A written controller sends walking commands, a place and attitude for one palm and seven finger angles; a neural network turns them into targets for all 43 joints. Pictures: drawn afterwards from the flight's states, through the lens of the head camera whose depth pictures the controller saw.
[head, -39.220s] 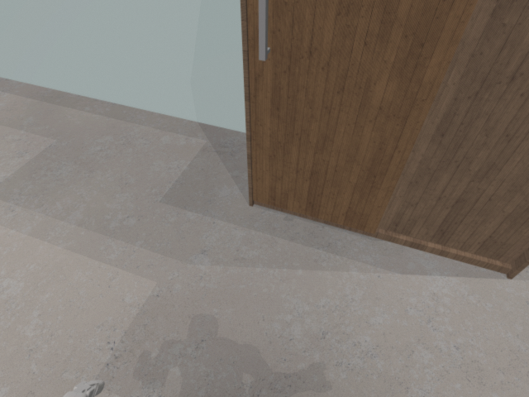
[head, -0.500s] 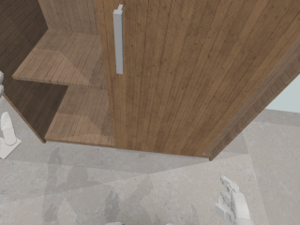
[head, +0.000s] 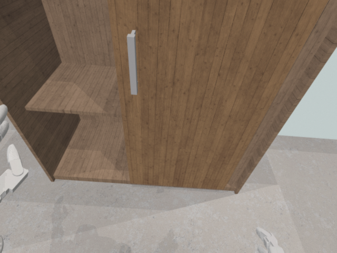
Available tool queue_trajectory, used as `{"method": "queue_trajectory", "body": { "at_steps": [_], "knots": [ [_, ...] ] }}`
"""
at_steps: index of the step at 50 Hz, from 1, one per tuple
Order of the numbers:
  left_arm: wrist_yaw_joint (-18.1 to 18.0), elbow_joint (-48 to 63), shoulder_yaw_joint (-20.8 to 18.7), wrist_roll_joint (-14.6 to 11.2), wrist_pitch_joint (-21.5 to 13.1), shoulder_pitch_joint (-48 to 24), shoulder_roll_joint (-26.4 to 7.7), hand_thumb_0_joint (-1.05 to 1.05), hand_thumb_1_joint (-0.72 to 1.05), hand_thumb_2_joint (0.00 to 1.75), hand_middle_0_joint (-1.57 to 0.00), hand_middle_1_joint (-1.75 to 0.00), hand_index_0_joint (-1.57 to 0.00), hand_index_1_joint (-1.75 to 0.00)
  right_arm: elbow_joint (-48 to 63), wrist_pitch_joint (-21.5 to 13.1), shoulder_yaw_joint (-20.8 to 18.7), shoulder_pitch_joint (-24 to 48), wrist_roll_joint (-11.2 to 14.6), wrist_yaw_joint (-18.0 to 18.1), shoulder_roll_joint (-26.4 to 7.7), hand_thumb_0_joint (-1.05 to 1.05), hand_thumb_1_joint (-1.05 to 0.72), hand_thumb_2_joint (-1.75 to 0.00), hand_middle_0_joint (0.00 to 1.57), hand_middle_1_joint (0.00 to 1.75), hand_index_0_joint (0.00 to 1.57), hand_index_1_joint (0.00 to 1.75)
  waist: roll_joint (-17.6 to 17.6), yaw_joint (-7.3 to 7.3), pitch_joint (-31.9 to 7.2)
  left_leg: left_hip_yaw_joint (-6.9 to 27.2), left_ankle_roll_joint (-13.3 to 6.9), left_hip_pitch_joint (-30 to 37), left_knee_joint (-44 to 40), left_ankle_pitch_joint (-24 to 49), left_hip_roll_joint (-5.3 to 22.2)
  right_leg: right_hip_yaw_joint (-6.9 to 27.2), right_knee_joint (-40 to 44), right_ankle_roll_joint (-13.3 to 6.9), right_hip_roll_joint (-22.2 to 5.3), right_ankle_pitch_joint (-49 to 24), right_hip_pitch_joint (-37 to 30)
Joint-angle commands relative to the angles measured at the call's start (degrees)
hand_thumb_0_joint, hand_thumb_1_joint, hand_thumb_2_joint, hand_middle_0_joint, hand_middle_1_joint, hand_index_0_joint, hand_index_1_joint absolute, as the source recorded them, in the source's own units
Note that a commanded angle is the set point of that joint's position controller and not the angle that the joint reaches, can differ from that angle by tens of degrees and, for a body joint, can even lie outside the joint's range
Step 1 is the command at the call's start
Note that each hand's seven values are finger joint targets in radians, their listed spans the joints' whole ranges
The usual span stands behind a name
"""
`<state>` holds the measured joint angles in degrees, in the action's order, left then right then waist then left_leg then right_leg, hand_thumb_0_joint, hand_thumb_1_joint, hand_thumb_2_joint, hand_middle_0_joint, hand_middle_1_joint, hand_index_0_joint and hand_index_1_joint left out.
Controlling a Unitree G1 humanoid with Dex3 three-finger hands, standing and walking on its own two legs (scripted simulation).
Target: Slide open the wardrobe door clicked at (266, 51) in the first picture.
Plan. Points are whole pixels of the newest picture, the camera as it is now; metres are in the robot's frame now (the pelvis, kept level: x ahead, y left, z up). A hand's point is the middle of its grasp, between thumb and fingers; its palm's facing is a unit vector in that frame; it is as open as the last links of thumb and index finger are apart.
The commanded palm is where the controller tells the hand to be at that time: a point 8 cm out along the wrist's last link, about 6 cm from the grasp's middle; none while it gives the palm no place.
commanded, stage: stop stepping back and stand still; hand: left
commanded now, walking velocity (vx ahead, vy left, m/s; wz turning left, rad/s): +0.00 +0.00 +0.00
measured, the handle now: (133, 64) +0.65 +0.15 +0.14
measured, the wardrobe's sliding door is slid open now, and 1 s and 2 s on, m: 0.49 0.49 0.49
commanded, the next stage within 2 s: let the arm hang, fingers relaxed in 0.20 s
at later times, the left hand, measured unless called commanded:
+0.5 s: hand out of the picture +0.14 +0.24 -0.11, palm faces +0.05 -0.93 -0.37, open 7.4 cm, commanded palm none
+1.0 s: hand out of the picture -0.06 +0.18 -0.17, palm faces +0.07 -0.98 -0.21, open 7.4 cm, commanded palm none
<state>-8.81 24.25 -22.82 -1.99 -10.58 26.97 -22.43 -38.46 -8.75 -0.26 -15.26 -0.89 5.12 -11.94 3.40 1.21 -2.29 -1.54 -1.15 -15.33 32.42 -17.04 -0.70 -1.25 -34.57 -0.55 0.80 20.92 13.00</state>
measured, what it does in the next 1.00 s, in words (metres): stands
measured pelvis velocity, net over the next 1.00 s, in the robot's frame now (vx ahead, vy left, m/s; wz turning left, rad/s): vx -0.03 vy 0.00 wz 0.06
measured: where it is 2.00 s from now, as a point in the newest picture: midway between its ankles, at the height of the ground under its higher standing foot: outside the picture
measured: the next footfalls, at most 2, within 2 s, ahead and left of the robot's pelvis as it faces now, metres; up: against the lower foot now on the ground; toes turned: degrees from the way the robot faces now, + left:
none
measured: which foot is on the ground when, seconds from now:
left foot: down 0.00-1.00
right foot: down 0.00-1.00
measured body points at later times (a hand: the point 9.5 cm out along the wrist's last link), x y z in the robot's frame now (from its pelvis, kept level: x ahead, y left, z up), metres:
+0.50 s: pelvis -0.02 +0.00 -0.01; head +0.00 -0.01 +0.44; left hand +0.14 +0.29 -0.08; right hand +0.15 -0.26 -0.12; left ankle +0.00 +0.11 -0.73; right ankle -0.03 -0.10 -0.73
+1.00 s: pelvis -0.03 +0.00 +0.01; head +0.00 +0.01 +0.46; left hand -0.06 +0.23 -0.15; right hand -0.03 -0.21 -0.15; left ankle +0.00 +0.11 -0.73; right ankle -0.03 -0.10 -0.73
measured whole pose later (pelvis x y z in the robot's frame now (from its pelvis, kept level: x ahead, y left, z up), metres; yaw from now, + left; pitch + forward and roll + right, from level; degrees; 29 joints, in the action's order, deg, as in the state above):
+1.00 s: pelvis -0.03 +0.00 +0.01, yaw +3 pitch +0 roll -1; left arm -1.6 -66.3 -0.4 0.5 0.7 16.3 -10.0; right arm -64.5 1.5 -0.1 -15.7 -1.0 2.2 -7.3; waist -0.8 0.4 3.1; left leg 2.3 -1.0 -15.2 26.0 -10.6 -1.2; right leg -0.2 -23.5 -1.4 2.3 13.6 9.8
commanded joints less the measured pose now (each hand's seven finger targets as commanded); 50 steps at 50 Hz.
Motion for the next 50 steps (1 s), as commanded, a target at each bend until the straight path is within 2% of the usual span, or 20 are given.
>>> {"method": "queue_trajectory", "body": {
  "at_steps": [1,3,4,6,7,9,14,15,16,18,20,22,24,25,26,28,29,33,41,50],
  "knots": [
    [-0.51,14.89,-8.75,0.14,-5.38,0.39,-11.79,0.0,0.9,0.9,-0.2,-0.3,-0.2,-0.3,10.03,-4.05,-1.74,6.46,-0.35,-0.53,-7.79,0.0,-0.9,-0.9,0.2,0.3,0.2,0.3,-13.55,-1.86,-0.87,12.94,-4.47,-0.73,-11.93,13.65,11.49,-0.38,6.57,0.45,0.18,-5.16,-2.81],
    [-0.4,12.18,-8.58,-0.25,-5.44,2.37,-10.91,0.0,0.9,0.9,-0.2,-0.3,-0.2,-0.3,10.32,-3.84,-2.01,6.03,0.06,-0.94,-7.96,0.0,-0.9,-0.9,0.2,0.3,0.2,0.3,-9.33,-1.53,-2.4,6.75,-1.94,-4.89,-7.07,12.66,7.24,3.24,9.21,-0.71,-2.12,-14.73,-8.37],
    [-0.29,9.48,-8.6,-0.72,-5.38,4.8,-10.44,0.0,0.9,0.9,-0.2,-0.3,-0.2,-0.3,10.3,-3.66,-2.31,5.57,0.34,-1.14,-7.79,0.0,-0.9,-0.9,0.2,0.3,0.2,0.3,-4.1,-1.36,-3.62,4.71,-0.73,-4.61,-3.05,12.48,5.18,7.78,10.53,-2.03,-5.0,-19.04,-8.49],
    [-0.29,8.96,-8.41,-1.34,-5.26,4.4,-10.64,0.0,0.9,0.9,-0.2,-0.3,-0.2,-0.3,10.06,-2.86,-2.45,4.91,0.71,-1.45,-7.11,0.0,-0.9,-0.9,0.2,0.3,0.2,0.3,1.99,-0.68,-4.98,1.79,0.68,-4.07,3.44,8.19,2.46,14.92,13.49,-5.0,-11.25,-24.62,-6.82],
    [-0.33,8.62,-8.21,-1.45,-5.24,3.77,-10.55,0.0,0.9,0.9,-0.2,-0.3,-0.2,-0.3,9.89,-2.57,-2.24,4.99,0.8,-1.44,-6.72,0.0,-0.9,-0.9,0.2,0.3,0.2,0.3,2.7,-0.6,-4.57,1.57,0.9,-4.51,4.32,5.8,1.94,15.35,13.75,-5.61,-12.61,-27.0,-6.79],
    [-0.34,8.73,-7.54,-1.24,-5.15,1.49,-10.61,0.0,0.9,0.9,-0.2,-0.3,-0.2,-0.3,9.96,-2.39,-1.91,6.02,0.82,-1.12,-6.67,0.0,-0.9,-0.9,0.2,0.3,0.2,0.3,0.53,-0.61,-3.17,1.79,0.7,-2.2,1.37,5.52,2.04,12.92,13.26,-4.55,-11.92,-27.23,-4.18],
    [-0.33,13.28,-7.04,-0.46,-5.26,-3.72,-12.06,0.0,0.9,0.9,-0.2,-0.3,-0.2,-0.3,10.47,-2.32,-1.61,8.09,0.42,0.08,-7.63,0.0,-0.9,-0.9,0.2,0.3,0.2,0.3,-8.28,-1.54,-3.71,5.74,-0.76,5.93,-6.88,25.64,6.16,4.21,8.62,0.3,-3.37,-24.42,-2.71],
    [7.04,-31.22,16.16,3.98,4.15,-3.6,-1.45,0.0,0.9,0.9,-0.2,-0.3,-0.2,-0.3,-2.29,-3.15,-5.05,9.58,1.16,-5.27,-18.29,0.0,-0.9,-0.9,0.2,0.3,0.2,0.3,-8.1,1.39,0.15,7.63,-1.55,1.59,0.6,39.61,7.83,0.03,-1.78,-0.72,-7.32,-33.47,2.69],
    [8.13,-32.71,14.69,3.39,8.89,-3.63,-1.27,0.0,0.9,0.9,-0.2,-0.3,-0.2,-0.3,-1.43,1.12,-5.48,5.99,1.21,-5.12,-16.82,0.0,-0.9,-0.9,0.2,0.3,0.2,0.3,-8.14,0.11,-2.97,8.0,-2.39,2.35,-2.05,41.19,9.17,1.42,-2.78,-0.85,-5.29,-22.27,2.61],
    [8.37,-37.47,16.21,3.33,10.37,-7.23,0.71,0.0,0.9,0.9,-0.2,-0.3,-0.2,-0.3,-0.88,3.77,-4.05,6.36,-0.04,-4.68,-15.36,0.0,-0.9,-0.9,0.2,0.3,0.2,0.3,-7.3,-0.33,-1.34,16.62,-8.0,-4.35,-7.47,30.95,14.33,1.84,-10.54,-0.39,-1.92,3.12,4.96],
    [8.53,-43.91,17.05,3.44,10.28,-10.28,-0.05,0.0,0.9,0.9,-0.2,-0.3,-0.2,-0.3,-1.52,4.74,-3.37,6.26,-1.29,-4.37,-15.47,0.0,-0.9,-0.9,0.2,0.3,0.2,0.3,-1.46,-1.0,-2.0,20.32,-10.33,-2.94,-8.38,31.53,15.07,4.21,-10.31,-0.46,-1.46,6.61,5.25],
    [8.4,-52.3,17.35,3.58,9.89,-9.66,-1.98,0.0,0.9,0.9,-0.2,-0.3,-0.2,-0.3,-2.68,5.52,-3.25,8.99,-0.97,-4.32,-15.65,0.0,-0.9,-0.9,0.2,0.3,0.2,0.3,-0.41,-3.22,-4.78,14.99,-7.06,-2.95,-4.02,31.08,10.63,4.19,0.53,-0.73,-2.53,-8.74,-2.97],
    [8.26,-59.2,18.31,3.65,9.63,-11.88,-3.59,0.0,0.9,0.9,-0.2,-0.3,-0.2,-0.3,-4.73,6.4,-2.44,8.31,-0.15,-4.61,-11.4,0.0,-0.9,-0.9,0.2,0.3,0.2,0.3,1.05,-1.27,-4.72,7.9,-1.51,-3.16,-0.89,16.06,3.25,11.01,7.61,-3.09,-9.4,-20.36,-4.0],
    [8.21,-62.24,18.89,3.57,9.57,-14.46,-3.81,0.0,0.9,0.9,-0.2,-0.3,-0.2,-0.3,-6.04,7.39,-2.24,8.31,-0.41,-4.27,-10.36,0.0,-0.9,-0.9,0.2,0.3,0.2,0.3,5.64,-0.51,-4.26,5.68,-0.28,-1.88,0.88,10.26,0.99,14.82,10.6,-4.98,-11.66,-23.52,-2.37],
    [8.04,-64.93,19.34,3.45,9.55,-16.47,-3.39,0.0,0.9,0.9,-0.2,-0.3,-0.2,-0.3,-7.45,8.08,-2.23,7.77,-0.6,-4.01,-9.84,0.0,-0.9,-0.9,0.2,0.3,0.2,0.3,5.86,0.03,-2.6,4.64,0.09,-0.35,1.81,5.97,0.27,16.01,12.38,-6.35,-13.27,-26.47,-0.78],
    [7.79,-69.28,20.11,3.09,9.55,-18.69,-2.21,0.0,0.9,0.9,-0.2,-0.3,-0.2,-0.3,-10.63,8.77,-1.95,5.9,-0.66,-3.73,-9.0,0.0,-0.9,-0.9,0.2,0.3,0.2,0.3,-0.63,1.2,-2.21,4.79,0.2,3.95,-1.09,7.48,1.19,14.26,12.87,-6.57,-11.81,-23.95,0.47],
    [7.72,-71.49,20.53,2.89,9.79,-18.06,-0.91,0.0,0.9,0.9,-0.2,-0.3,-0.2,-0.3,-11.81,8.96,-1.43,5.64,-0.63,-3.69,-7.86,0.0,-0.9,-0.9,0.2,0.3,0.2,0.3,-3.28,1.13,-1.92,5.53,0.13,6.03,-2.74,11.39,2.1,12.1,12.97,-4.98,-9.73,-20.54,1.54],
    [7.61,-79.91,21.0,2.45,10.46,-13.4,3.26,0.0,0.9,0.9,-0.2,-0.3,-0.2,-0.3,-16.76,9.08,-0.8,5.35,-0.53,-2.95,-6.45,0.0,-0.9,-0.9,0.2,0.3,0.2,0.3,-12.21,-0.74,1.14,8.96,-0.97,2.46,-8.57,10.18,5.34,8.58,14.83,-2.48,-5.54,-11.03,-2.04],
    [7.38,-87.23,21.77,2.4,10.41,-10.17,6.26,0.0,0.9,0.9,-0.2,-0.3,-0.2,-0.3,-22.38,9.16,-0.9,-0.45,-0.27,-2.42,-4.87,0.0,-0.9,-0.9,0.2,0.3,0.2,0.3,-4.44,-0.58,3.47,9.2,-1.13,2.55,-11.12,6.73,5.73,6.83,17.42,-2.47,-4.95,-6.66,-1.87],
    [7.03,-88.4,21.51,2.61,10.6,-8.29,7.68,0.0,0.9,0.9,-0.2,-0.3,-0.2,-0.3,-23.89,9.18,-1.16,-3.2,-0.47,-2.49,-2.61,0.0,-0.9,-0.9,0.2,0.3,0.2,0.3,-3.84,-0.8,6.06,9.6,-1.66,0.07,-12.71,2.63,5.51,6.02,16.03,-2.4,-4.54,-3.55,0.2]
  ]
}}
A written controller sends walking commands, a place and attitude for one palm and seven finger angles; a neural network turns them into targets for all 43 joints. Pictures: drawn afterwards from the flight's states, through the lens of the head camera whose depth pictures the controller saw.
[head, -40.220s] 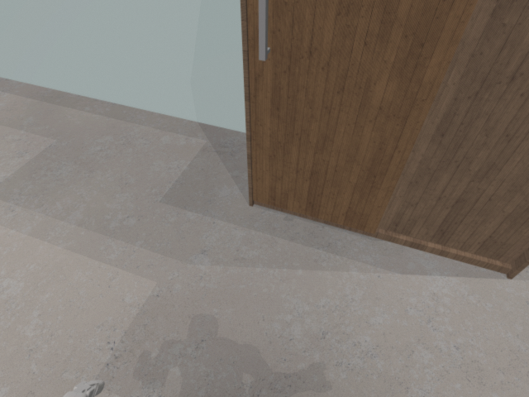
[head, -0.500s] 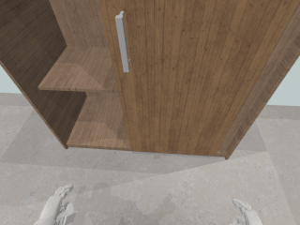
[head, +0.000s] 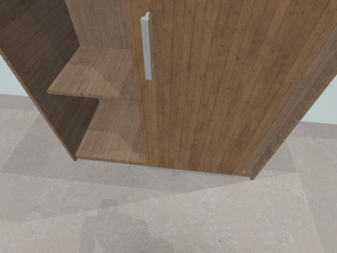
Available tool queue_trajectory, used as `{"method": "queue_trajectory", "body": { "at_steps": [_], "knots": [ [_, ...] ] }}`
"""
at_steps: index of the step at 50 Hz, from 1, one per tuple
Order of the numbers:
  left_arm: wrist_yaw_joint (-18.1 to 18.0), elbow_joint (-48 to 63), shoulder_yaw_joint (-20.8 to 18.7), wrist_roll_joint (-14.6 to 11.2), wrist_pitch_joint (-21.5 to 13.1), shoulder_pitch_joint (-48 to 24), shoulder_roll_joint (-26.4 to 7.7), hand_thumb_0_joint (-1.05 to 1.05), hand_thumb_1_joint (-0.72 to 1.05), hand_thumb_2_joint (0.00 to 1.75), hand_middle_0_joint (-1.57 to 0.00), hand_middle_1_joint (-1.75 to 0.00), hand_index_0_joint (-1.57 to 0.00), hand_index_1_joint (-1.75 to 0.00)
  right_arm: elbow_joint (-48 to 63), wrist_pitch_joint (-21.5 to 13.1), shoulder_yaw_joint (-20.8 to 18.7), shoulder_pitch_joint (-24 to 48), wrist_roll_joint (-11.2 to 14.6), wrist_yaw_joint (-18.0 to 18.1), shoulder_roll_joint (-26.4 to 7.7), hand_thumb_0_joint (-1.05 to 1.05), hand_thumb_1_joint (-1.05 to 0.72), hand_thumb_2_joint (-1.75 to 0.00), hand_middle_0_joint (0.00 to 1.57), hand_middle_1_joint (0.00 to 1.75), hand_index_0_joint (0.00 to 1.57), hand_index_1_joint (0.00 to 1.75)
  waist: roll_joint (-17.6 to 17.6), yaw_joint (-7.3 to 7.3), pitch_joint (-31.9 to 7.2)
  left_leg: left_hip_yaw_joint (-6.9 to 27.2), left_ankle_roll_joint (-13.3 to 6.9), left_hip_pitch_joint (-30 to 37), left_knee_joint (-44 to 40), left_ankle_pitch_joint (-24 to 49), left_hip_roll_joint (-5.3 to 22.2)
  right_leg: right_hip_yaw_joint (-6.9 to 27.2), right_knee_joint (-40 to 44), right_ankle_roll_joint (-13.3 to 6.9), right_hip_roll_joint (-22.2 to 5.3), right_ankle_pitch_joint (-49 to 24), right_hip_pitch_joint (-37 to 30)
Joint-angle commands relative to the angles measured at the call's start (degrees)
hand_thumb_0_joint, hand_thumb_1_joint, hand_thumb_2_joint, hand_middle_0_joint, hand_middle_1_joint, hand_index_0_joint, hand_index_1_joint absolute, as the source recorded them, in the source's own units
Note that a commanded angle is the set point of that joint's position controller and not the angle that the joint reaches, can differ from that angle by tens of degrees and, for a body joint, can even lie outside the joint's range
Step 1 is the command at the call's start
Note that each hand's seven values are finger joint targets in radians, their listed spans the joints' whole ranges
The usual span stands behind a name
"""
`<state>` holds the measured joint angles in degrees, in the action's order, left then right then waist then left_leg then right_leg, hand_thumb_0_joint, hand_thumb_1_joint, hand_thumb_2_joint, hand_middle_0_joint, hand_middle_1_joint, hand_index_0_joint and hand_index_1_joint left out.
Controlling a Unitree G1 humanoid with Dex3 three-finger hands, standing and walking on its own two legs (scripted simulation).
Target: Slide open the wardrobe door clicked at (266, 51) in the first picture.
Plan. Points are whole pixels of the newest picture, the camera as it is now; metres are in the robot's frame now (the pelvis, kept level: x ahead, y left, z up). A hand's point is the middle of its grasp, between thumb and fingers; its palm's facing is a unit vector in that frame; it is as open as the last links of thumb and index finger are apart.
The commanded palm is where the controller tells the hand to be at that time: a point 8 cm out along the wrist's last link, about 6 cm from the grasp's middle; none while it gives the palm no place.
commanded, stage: let the arm hang, fingers relaxed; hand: left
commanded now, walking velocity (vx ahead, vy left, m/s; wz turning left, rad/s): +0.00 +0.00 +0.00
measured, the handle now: (148, 48) +0.68 +0.11 +0.12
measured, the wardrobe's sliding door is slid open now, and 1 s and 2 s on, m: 0.49 0.49 0.49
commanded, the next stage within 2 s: look to check the result in 0.40 s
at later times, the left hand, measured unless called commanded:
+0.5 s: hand out of the picture +0.03 +0.18 -0.18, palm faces +0.01 -0.98 -0.19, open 7.4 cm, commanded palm none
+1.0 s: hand out of the picture +0.04 +0.18 -0.18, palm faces +0.01 -0.98 -0.20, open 7.4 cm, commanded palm none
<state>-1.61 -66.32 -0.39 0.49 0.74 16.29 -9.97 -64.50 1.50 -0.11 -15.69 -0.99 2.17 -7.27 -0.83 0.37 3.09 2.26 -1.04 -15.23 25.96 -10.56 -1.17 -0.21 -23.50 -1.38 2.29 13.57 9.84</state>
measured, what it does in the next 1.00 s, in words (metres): stands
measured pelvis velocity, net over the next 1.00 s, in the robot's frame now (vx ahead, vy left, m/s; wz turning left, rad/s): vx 0.03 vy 0.00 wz -0.01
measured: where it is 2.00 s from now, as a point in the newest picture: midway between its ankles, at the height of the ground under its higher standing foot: outside the picture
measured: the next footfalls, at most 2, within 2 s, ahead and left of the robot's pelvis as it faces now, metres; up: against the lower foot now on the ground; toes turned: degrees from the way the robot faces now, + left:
none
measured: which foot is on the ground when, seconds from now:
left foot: down 0.00-1.00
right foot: down 0.00-1.00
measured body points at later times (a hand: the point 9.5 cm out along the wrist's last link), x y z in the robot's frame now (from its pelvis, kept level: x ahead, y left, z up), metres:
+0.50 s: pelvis +0.01 +0.00 +0.00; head +0.03 +0.00 +0.45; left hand +0.03 +0.23 -0.16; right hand +0.03 -0.22 -0.16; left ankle +0.04 +0.11 -0.74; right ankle -0.01 -0.11 -0.74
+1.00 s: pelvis +0.03 +0.00 +0.00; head +0.05 +0.00 +0.45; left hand +0.05 +0.23 -0.16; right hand +0.05 -0.23 -0.16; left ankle +0.04 +0.11 -0.74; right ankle -0.01 -0.11 -0.74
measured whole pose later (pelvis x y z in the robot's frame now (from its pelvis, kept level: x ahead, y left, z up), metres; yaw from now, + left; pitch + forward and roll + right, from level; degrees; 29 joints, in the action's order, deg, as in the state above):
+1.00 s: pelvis +0.03 +0.00 +0.00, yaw -1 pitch +0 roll +0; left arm -1.8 -65.7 -0.4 0.3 -0.7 13.0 -9.7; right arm -65.3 0.0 -0.2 -11.8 -0.7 2.5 -9.3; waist 0.2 0.4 2.5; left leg 1.5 -1.1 -11.0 23.2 -11.9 -1.7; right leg 0.7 -21.6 -1.3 1.7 15.2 6.2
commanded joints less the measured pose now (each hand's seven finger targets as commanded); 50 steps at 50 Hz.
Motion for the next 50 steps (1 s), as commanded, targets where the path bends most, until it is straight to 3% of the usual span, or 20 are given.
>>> {"method": "queue_trajectory", "body": {
  "at_steps": [1,4,13,20,31,34,42,50],
  "knots": [
    [-0.2,2.34,-0.94,0.12,-0.79,2.51,-4.6,0.0,0.9,0.9,-0.2,-0.3,-0.2,-0.3,2.13,-1.2,-1.27,-2.95,-0.38,0.47,-7.18,0.0,-0.9,-0.9,0.2,0.3,0.2,0.3,0.45,-0.07,0.31,5.94,-1.91,-0.26,-6.41,-3.15,6.11,5.04,4.54,-1.55,-5.99,2.64,2.73],
    [-0.32,2.5,-1.06,0.19,-0.98,2.61,-4.52,0.0,0.9,0.9,-0.2,-0.3,-0.2,-0.3,2.04,-1.59,-1.26,-2.88,-0.24,0.51,-7.14,0.0,-0.9,-0.9,0.2,0.3,0.2,0.3,0.69,-0.34,-0.62,5.95,-2.01,0.32,-6.08,0.36,6.26,4.72,3.61,-1.39,-6.06,-0.12,1.72],
    [-0.31,2.79,-1.25,0.13,-1.08,1.27,-4.29,0.0,0.9,0.9,-0.2,-0.3,-0.2,-0.3,1.77,-1.78,-1.16,-1.91,-0.38,0.49,-6.68,0.0,-0.9,-0.9,0.2,0.3,0.2,0.3,-1.54,-0.2,0.7,5.65,-1.71,0.54,-6.72,1.0,6.07,4.87,3.67,-1.17,-6.36,-0.89,2.03],
    [-0.34,2.83,-1.12,0.11,-1.46,0.61,-4.84,0.0,0.9,0.9,-0.2,-0.3,-0.2,-0.3,1.91,-1.98,-1.21,-0.86,-0.17,0.43,-7.45,0.0,-0.9,-0.9,0.2,0.3,0.2,0.3,0.81,0.04,-1.09,4.99,-1.58,3.46,-5.66,5.27,6.05,5.18,4.29,-1.04,-6.97,-3.76,1.37],
    [-0.4,2.25,-0.89,-0.05,-1.69,0.57,-5.31,0.0,0.9,0.9,-0.2,-0.3,-0.2,-0.3,1.38,-1.95,-0.98,0.41,-0.04,0.5,-8.19,0.0,-0.9,-0.9,0.2,0.3,0.2,0.3,0.9,0.12,-0.87,4.35,-1.31,5.57,-5.39,7.97,6.11,5.33,5.18,-0.85,-7.2,-6.08,0.86],
    [-0.43,2.25,-0.96,-0.02,-1.86,0.99,-5.83,0.0,0.9,0.9,-0.2,-0.3,-0.2,-0.3,1.59,-2.07,-1.07,0.7,0.06,0.53,-8.76,0.0,-0.9,-0.9,0.2,0.3,0.2,0.3,0.86,0.09,-2.64,4.11,-1.32,7.06,-4.75,10.1,6.16,5.38,4.99,-0.83,-7.39,-8.35,0.07],
    [-0.44,2.04,-0.9,-0.11,-1.72,0.5,-5.71,0.0,0.9,0.9,-0.2,-0.3,-0.2,-0.3,0.99,-2.02,-0.92,1.05,-0.03,0.6,-8.55,0.0,-0.9,-0.9,0.2,0.3,0.2,0.3,0.49,0.08,-0.77,4.29,-1.28,6.64,-5.65,9.32,6.23,5.26,5.48,-0.85,-7.39,-7.51,0.06],
    [-0.45,2.5,-1.21,-0.11,-1.99,-0.1,-6.69,0.0,0.9,0.9,-0.2,-0.3,-0.2,-0.3,0.98,-2.31,-1.07,1.15,0.03,0.66,-9.28,0.0,-0.9,-0.9,0.2,0.3,0.2,0.3,0.39,0.08,-1.77,4.12,-1.27,7.35,-5.37,11.89,6.35,5.22,5.27,-1.03,-7.65,-10.66,-1.43]
  ]
}}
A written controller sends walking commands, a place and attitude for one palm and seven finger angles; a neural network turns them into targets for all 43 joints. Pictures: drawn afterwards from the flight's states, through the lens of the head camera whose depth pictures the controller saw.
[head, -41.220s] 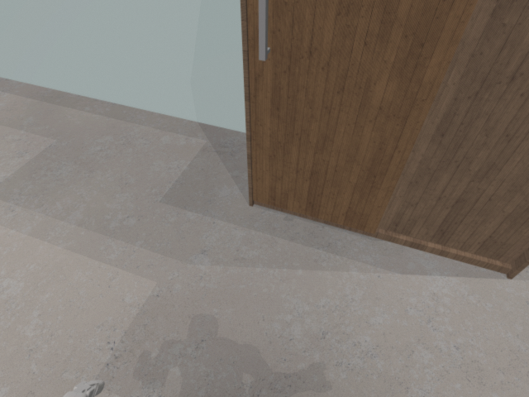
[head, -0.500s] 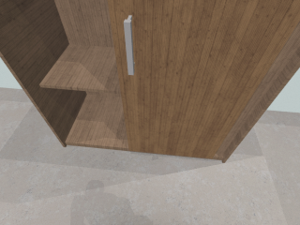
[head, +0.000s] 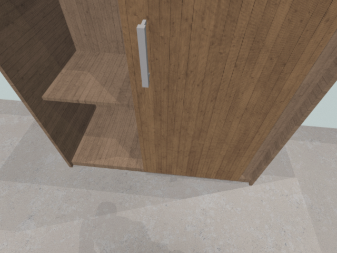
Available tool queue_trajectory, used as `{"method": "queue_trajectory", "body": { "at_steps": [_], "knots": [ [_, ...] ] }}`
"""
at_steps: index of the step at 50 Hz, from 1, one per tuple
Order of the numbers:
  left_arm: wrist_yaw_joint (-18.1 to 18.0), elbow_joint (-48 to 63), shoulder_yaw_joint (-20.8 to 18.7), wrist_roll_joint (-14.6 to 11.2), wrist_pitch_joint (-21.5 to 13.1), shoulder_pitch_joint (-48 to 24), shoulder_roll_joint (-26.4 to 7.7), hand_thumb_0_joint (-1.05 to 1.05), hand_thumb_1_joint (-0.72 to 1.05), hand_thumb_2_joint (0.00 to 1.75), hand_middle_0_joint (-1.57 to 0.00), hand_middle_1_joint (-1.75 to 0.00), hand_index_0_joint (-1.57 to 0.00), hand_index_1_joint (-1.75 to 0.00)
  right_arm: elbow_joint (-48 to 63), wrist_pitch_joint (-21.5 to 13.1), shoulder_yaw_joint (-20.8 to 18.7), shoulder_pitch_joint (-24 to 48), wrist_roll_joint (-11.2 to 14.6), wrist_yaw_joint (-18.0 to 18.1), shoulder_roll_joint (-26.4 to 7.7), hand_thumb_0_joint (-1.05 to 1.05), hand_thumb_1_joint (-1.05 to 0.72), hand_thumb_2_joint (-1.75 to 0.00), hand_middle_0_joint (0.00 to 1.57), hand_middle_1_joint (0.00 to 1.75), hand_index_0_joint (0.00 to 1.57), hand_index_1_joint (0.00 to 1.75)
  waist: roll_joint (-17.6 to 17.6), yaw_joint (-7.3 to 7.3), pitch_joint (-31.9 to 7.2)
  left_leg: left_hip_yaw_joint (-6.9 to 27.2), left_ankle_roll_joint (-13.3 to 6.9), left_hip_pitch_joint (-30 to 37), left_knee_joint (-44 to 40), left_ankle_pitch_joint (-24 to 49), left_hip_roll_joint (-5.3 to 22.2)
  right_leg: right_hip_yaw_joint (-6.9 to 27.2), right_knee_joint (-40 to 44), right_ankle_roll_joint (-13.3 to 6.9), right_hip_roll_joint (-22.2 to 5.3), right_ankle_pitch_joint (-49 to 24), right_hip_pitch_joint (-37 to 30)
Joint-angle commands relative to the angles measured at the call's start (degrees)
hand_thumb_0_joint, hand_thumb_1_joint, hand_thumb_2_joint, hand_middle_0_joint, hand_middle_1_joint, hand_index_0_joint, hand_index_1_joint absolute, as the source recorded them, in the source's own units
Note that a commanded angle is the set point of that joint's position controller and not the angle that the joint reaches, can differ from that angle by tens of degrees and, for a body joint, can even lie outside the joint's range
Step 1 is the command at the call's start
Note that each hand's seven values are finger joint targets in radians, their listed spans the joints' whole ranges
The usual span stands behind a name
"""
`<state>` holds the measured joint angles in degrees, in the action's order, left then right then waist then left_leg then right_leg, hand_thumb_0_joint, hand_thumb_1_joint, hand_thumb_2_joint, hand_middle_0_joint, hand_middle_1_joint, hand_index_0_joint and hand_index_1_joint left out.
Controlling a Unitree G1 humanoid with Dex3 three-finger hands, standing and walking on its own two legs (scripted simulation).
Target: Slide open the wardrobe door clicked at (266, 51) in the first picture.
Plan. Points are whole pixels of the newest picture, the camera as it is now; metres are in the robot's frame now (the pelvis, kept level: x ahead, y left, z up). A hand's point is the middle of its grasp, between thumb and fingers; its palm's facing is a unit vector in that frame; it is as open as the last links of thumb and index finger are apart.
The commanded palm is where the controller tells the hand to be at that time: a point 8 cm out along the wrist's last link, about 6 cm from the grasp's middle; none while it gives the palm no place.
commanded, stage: stand and wait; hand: left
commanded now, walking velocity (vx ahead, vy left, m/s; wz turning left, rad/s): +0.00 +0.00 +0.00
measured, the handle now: (145, 55) +0.65 +0.11 +0.12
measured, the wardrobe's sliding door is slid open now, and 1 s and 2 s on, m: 0.49 0.49 0.49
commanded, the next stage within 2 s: none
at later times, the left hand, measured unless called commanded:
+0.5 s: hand out of the picture +0.04 +0.19 -0.17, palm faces +0.01 -0.97 -0.24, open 7.4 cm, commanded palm none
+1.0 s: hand out of the picture +0.04 +0.20 -0.17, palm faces +0.00 -0.97 -0.26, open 7.4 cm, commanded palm none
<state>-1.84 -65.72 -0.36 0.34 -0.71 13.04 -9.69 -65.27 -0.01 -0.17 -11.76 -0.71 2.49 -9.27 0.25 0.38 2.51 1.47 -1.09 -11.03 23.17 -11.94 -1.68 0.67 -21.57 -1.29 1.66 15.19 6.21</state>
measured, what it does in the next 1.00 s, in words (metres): stands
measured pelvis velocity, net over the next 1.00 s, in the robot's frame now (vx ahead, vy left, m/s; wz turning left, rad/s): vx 0.00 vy -0.01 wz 0.00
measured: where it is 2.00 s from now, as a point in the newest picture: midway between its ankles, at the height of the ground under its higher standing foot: outside the picture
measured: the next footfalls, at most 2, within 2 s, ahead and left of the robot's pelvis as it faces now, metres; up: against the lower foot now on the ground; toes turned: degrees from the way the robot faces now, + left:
none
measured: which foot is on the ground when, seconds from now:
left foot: down 0.00-1.00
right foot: down 0.00-1.00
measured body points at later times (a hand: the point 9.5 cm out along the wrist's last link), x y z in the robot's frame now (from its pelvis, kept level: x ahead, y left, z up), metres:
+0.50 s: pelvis +0.00 +0.00 +0.00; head +0.02 +0.00 +0.45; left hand +0.04 +0.25 -0.15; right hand +0.03 -0.25 -0.15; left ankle +0.00 +0.11 -0.74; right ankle -0.04 -0.11 -0.74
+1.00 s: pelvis +0.00 -0.01 +0.00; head +0.02 -0.01 +0.45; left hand +0.05 +0.25 -0.15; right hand +0.05 -0.27 -0.15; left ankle +0.00 +0.11 -0.74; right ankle -0.04 -0.11 -0.74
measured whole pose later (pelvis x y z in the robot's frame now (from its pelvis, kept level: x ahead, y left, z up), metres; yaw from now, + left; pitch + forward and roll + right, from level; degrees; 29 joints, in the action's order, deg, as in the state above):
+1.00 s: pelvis +0.00 -0.01 +0.00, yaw +0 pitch -1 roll +0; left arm -1.1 -65.2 -0.9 0.3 -1.0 9.8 -14.0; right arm -65.2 -0.1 -0.3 -8.6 -0.7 2.0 -13.6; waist 0.3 0.4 2.9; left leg 1.7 -0.3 -8.9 20.5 -10.9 -0.9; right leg 0.5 -18.6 -2.1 2.3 13.9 4.0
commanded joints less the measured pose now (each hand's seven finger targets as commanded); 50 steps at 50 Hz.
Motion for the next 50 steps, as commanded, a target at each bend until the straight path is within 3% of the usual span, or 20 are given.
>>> {"method": "queue_trajectory", "body": {
  "at_steps": [1,9,20,36,50],
  "knots": [
    [-0.19,1.87,-1.31,-0.01,-0.58,3.1,-7.07,0.0,0.9,0.9,-0.2,-0.3,-0.2,-0.3,1.78,-0.86,-0.97,-2.84,-0.27,0.37,-7.47,0.0,-0.9,-0.9,0.2,0.3,0.2,0.3,-0.7,-0.04,-1.64,4.91,-1.24,3.27,-2.58,13.66,6.86,4.36,3.2,-1.11,-7.09,-12.77,1.75],
    [-0.13,2.23,-1.49,0.06,-0.6,2.34,-8.09,0.0,0.9,0.9,-0.2,-0.3,-0.2,-0.3,1.91,-0.85,-1.18,-1.98,-0.22,0.34,-8.53,0.0,-0.9,-0.9,0.2,0.3,0.2,0.3,-0.15,-0.13,-0.26,5.02,-1.25,3.56,-3.11,13.22,7.03,4.42,3.8,-1.29,-6.98,-12.01,2.42],
    [0.04,2.64,-1.8,0.02,-0.82,0.6,-9.85,0.0,0.9,0.9,-0.2,-0.3,-0.2,-0.3,2.2,-1.05,-1.32,-0.77,-0.27,0.28,-10.38,0.0,-0.9,-0.9,0.2,0.3,0.2,0.3,-0.14,0.05,-2.37,4.91,-1.14,4.89,-3.15,14.61,7.25,4.75,3.96,-1.42,-7.32,-14.35,0.84],
    [0.3,2.99,-1.87,0.01,-0.91,-1.65,-12.0,0.0,0.9,0.9,-0.2,-0.3,-0.2,-0.3,2.55,-0.88,-1.45,1.66,-0.29,-0.01,-12.47,0.0,-0.9,-0.9,0.2,0.3,0.2,0.3,0.0,0.01,-0.92,5.22,-0.83,4.9,-4.18,12.84,7.31,5.13,5.64,-1.4,-7.54,-13.06,1.25],
    [0.35,3.1,-2.03,-0.02,-0.99,-2.38,-12.92,0.0,0.9,0.9,-0.2,-0.3,-0.2,-0.3,2.67,-0.98,-1.42,2.57,-0.26,0.0,-13.3,0.0,-0.9,-0.9,0.2,0.3,0.2,0.3,-0.56,0.02,-2.75,5.18,-0.7,5.95,-4.14,14.44,7.59,5.14,5.61,-1.48,-7.77,-15.01,0.05]
  ]
}}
